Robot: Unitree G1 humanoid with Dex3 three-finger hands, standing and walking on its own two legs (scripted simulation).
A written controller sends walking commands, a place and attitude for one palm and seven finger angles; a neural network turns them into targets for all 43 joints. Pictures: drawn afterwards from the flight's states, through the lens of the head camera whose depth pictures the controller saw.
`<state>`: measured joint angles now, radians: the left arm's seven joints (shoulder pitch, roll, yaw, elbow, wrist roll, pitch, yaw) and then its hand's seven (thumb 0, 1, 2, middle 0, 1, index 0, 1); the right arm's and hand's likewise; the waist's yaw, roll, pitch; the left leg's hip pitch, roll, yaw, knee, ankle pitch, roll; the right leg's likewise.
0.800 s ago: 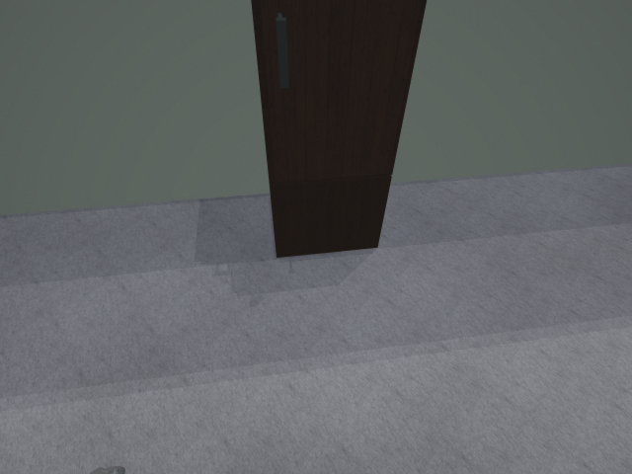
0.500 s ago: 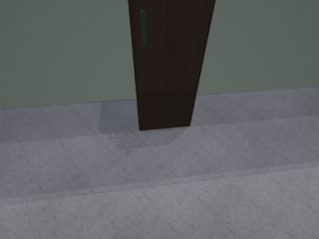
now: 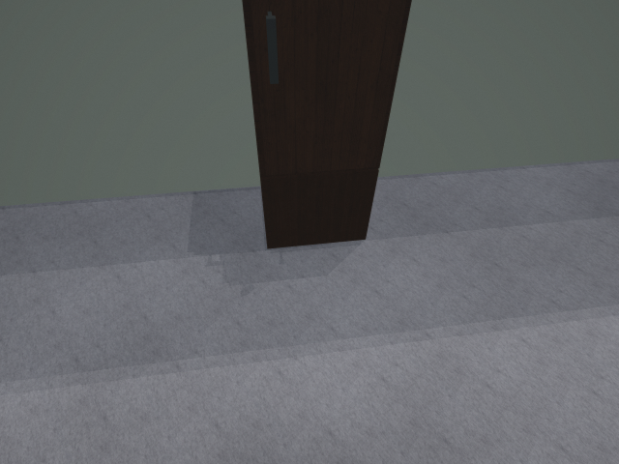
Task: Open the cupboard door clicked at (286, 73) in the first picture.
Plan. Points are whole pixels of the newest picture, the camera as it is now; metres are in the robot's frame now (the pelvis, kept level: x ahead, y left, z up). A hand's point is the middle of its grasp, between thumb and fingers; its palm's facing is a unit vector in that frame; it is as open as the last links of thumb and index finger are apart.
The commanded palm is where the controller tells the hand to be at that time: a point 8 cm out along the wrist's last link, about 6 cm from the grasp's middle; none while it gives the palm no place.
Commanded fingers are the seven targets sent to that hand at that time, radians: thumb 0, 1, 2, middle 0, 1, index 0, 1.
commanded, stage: stand and wait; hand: left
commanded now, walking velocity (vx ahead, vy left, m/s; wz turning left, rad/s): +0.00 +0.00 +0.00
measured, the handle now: (271, 48) +1.05 +0.16 +0.09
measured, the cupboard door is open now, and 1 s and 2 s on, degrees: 0 0 0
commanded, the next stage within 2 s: look at it before walking up in 0.02 s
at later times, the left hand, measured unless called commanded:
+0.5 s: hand out of the picture +0.08 +0.25 -0.15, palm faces -0.03 -0.94 -0.33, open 7.4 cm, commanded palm none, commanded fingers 0.00 0.90 0.90 -0.20 -0.30 -0.20 -0.30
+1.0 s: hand out of the picture +0.07 +0.22 -0.17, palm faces -0.09 -0.95 -0.29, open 7.4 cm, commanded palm none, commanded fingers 0.00 0.90 0.90 -0.20 -0.30 -0.20 -0.30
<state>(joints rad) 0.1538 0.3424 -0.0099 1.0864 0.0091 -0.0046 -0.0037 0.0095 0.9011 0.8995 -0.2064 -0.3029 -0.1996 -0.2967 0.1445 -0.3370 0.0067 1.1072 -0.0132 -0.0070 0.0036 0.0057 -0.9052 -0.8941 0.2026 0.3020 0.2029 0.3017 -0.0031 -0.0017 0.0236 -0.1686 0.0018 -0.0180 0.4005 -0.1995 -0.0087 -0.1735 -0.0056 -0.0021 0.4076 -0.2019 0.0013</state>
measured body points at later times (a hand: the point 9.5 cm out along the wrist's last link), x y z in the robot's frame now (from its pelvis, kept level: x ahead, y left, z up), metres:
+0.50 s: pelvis +0.00 +0.00 +0.00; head +0.01 +0.00 +0.45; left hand +0.08 +0.29 -0.13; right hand +0.09 -0.29 -0.13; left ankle +0.01 +0.13 -0.74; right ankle +0.01 -0.12 -0.74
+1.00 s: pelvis +0.00 +0.00 -0.01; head +0.01 +0.00 +0.44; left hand +0.07 +0.27 -0.15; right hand +0.07 -0.28 -0.14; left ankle +0.01 +0.13 -0.74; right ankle +0.01 -0.12 -0.74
